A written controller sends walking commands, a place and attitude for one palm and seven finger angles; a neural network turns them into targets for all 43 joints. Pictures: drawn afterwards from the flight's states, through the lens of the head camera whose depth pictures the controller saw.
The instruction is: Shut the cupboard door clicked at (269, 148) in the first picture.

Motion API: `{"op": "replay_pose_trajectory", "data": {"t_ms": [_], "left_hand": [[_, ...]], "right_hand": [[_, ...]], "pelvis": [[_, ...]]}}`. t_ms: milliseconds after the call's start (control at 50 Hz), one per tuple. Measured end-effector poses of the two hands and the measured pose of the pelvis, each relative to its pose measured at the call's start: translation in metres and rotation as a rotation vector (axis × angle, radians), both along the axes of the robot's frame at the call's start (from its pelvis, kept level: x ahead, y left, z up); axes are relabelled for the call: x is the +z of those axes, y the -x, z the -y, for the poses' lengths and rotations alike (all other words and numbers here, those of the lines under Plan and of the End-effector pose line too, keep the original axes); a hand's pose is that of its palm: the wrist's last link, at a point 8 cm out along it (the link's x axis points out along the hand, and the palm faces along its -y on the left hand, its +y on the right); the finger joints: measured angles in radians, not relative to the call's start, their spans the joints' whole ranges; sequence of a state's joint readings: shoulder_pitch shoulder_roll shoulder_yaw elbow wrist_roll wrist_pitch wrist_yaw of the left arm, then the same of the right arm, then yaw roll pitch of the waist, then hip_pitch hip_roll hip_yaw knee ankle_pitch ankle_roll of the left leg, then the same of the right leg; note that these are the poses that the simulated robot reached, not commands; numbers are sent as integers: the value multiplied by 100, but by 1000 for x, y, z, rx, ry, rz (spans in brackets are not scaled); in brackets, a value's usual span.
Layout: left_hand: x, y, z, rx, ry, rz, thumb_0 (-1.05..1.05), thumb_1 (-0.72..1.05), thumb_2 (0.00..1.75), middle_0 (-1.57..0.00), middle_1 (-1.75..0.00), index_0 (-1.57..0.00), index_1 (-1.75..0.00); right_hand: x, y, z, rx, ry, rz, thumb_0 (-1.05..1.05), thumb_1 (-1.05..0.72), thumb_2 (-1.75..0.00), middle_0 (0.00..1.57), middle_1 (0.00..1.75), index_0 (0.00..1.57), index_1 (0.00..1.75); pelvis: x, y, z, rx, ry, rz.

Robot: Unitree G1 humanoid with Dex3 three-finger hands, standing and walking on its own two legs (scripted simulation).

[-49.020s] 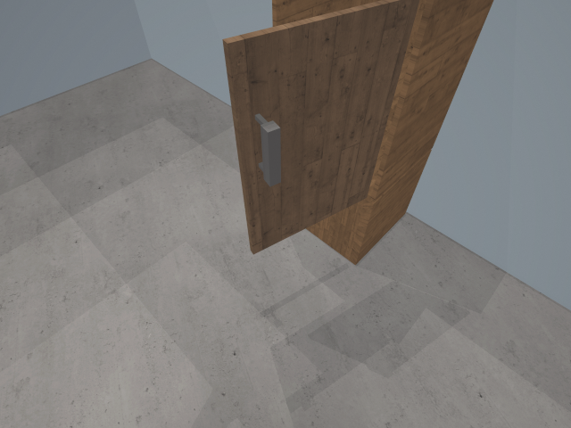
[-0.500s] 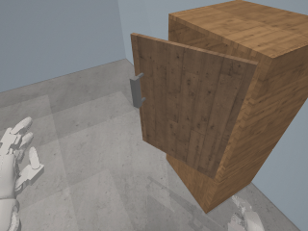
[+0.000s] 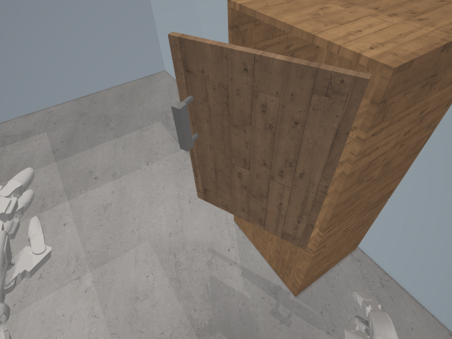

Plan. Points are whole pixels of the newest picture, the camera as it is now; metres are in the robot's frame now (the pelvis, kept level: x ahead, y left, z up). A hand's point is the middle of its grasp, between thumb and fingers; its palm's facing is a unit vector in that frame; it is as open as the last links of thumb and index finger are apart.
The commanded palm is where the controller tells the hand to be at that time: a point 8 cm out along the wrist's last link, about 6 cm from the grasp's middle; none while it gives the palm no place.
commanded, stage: step back with the hand held close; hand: left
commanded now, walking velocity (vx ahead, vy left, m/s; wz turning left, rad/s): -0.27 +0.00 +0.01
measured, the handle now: (188, 123) +0.62 +0.15 +0.04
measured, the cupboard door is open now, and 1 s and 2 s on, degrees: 25 25 25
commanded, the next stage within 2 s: stop stepping back and stand still in 1.18 s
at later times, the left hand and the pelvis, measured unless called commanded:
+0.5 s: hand out of the picture +0.12 +0.30 +0.16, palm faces +0.46 -0.76 -0.45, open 7.4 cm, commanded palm +0.06 +0.32 +0.18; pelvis -0.07 +0.02 -0.02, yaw +2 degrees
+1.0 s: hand out of the picture +0.04 +0.30 +0.17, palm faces +0.48 -0.74 -0.47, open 7.4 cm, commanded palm -0.04 +0.33 +0.18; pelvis -0.15 +0.02 -0.03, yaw +6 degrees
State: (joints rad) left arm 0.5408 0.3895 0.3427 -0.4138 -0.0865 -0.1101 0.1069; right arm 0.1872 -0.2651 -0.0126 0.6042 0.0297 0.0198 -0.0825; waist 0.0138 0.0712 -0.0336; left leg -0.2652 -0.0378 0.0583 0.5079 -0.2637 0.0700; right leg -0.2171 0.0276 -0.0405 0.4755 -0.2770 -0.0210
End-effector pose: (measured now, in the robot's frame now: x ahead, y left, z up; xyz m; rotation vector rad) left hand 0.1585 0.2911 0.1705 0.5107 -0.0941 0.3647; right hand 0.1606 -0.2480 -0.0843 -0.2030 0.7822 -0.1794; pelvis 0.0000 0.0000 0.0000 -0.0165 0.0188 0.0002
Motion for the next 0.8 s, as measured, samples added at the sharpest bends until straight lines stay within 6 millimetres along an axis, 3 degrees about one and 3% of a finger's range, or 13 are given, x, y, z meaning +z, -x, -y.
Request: {"op": "replay_pose_trajectory", "data": {"t_ms": [180, 360, 480, 600, 800], "left_hand": [[16, 8, -18, -36, -82, 60, 1, 89, 90, -21, -30, -21, -30], [-2, 48, -32, -9, -44, 81, 1, 89, 90, -21, -30, -21, -30], [2, 73, -39, 22, -74, 161, 1, 89, 90, -21, -30, -21, -30], [11, 97, -36, 29, -119, 221, 1, 89, 90, -21, -30, -21, -30], [5, 127, -22, 21, -107, 246, 1, 89, 90, -21, -30, -21, -30]], "right_hand": [[10, 12, -11, -37, 7, 35, 1, -91, -89, 20, 29, 20, 30], [14, 46, -22, 4, 56, 37, 1, -90, -89, 21, 30, 20, 30], [7, 70, -28, 47, 74, 23, 1, -90, -89, 21, 30, 20, 30], [-2, 90, -30, 71, 54, 19, 1, -90, -89, 21, 30, 20, 30], [-9, 122, -19, 78, 53, -8, 1, -90, -89, 21, 30, 20, 30]], "pelvis": [[-4, 17, -11, -19, 1, -7], [-9, 48, -19, -9, 17, 4], [-15, 69, -20, 26, 25, 19], [-20, 88, -16, 28, 29, 30], [-24, 118, -7, 56, 10, 22]]}}
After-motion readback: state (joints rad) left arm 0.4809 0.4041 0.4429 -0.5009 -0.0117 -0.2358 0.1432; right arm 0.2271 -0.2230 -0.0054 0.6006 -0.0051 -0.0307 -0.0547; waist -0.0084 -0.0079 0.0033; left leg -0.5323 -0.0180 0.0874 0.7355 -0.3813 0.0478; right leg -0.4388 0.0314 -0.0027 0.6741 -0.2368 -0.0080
